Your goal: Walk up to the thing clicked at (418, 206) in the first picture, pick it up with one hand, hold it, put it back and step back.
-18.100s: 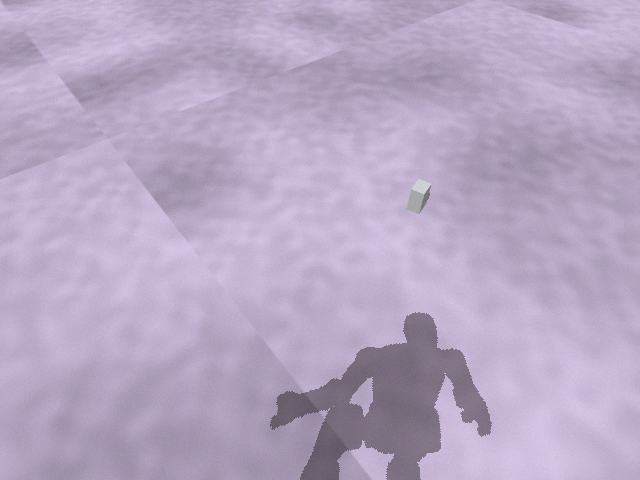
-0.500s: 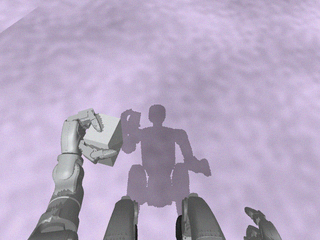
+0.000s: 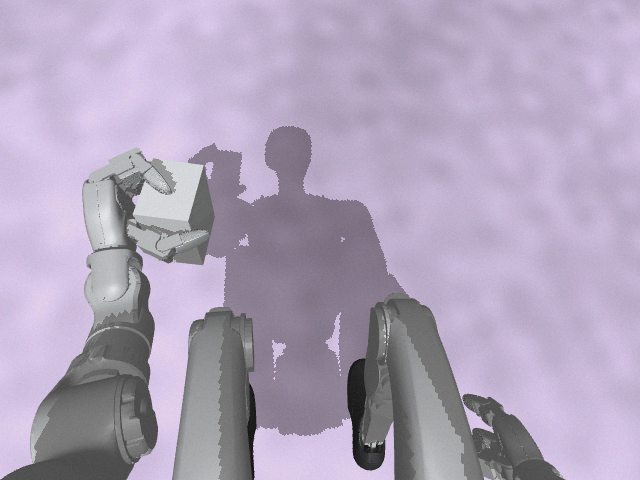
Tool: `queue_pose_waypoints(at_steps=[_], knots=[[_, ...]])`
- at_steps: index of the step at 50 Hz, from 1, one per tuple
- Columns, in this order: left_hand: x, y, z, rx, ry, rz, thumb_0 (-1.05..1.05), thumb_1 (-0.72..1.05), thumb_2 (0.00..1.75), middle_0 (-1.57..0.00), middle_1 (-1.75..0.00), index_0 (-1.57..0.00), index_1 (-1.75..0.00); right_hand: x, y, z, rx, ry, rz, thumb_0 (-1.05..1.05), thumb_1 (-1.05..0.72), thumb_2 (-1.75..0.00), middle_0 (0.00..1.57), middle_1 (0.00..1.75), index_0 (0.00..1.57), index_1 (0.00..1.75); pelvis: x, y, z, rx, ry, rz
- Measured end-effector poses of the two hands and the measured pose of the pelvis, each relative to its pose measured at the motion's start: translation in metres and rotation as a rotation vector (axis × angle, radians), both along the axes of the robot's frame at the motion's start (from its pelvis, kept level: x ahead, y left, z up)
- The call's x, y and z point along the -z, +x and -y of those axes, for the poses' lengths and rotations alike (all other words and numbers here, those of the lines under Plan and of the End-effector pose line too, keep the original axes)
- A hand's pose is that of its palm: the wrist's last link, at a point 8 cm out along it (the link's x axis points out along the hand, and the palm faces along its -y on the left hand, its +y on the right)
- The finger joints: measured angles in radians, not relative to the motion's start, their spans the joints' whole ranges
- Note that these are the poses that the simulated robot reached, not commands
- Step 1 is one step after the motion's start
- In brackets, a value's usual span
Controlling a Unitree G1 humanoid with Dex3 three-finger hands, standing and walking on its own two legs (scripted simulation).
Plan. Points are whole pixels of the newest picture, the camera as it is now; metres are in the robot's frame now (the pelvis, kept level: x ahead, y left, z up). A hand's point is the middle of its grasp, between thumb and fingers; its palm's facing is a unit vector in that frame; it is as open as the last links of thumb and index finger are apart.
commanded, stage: crouch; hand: left
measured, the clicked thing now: (179, 215) +0.44 +0.17 -0.09
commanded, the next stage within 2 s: lower in 0.86 s
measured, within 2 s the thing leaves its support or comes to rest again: neither
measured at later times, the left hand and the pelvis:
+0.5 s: hand (182, 216) +0.46 +0.19 -0.17, palm faces +0.12 -0.99 -0.04, open 8.5 cm; pelvis -0.02 +0.01 -0.10, yaw -4 degrees
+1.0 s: hand (185, 223) +0.47 +0.20 -0.23, palm faces +0.11 -0.99 -0.04, open 8.8 cm; pelvis -0.02 +0.02 -0.13, yaw -7 degrees
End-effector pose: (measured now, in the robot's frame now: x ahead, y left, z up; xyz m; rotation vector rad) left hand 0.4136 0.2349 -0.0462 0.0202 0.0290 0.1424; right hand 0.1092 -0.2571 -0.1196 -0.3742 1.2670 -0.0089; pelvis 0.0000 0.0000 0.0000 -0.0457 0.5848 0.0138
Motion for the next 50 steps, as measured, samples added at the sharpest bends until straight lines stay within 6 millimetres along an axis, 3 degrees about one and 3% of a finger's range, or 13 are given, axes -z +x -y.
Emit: queue_pose_waypoints(at_steps=[12,25,36,50], knots=[[0.067,0.013,-0.006,0.002,0.012,0.006,0.04,-0.61,0.87,-0.52,-1.06,-1.18,-1.37,0.053,-0.045,0.004,0.012,-0.045,-0.092,0.00,-0.94,-0.91,0.20,0.30,0.20,0.29,0.063,-0.016,-0.006,0.006,-0.029,0.037],[0.119,0.023,-0.007,0.021,0.019,-0.002,0.04,-0.61,0.87,-0.52,-1.06,-1.20,-1.38,0.075,-0.079,0.006,-0.008,-0.089,-0.174,0.00,-0.92,-0.91,0.20,0.30,0.20,0.29,0.102,-0.024,-0.009,0.024,-0.071,0.091],[0.150,0.029,-0.013,0.031,0.029,-0.014,0.04,-0.60,0.87,-0.51,-1.07,-1.19,-1.37,0.080,-0.085,0.007,-0.059,-0.115,-0.217,0.00,-0.92,-0.91,0.20,0.30,0.20,0.29,0.118,-0.024,-0.011,0.037,-0.103,0.119],[0.179,0.034,-0.015,0.031,0.021,-0.007,0.03,-0.60,0.86,-0.51,-1.06,-1.14,-1.33,0.079,-0.066,0.004,-0.160,-0.156,-0.222,0.00,-0.91,-0.91,0.20,0.30,0.20,0.29,0.127,-0.023,-0.015,0.046,-0.141,0.154]])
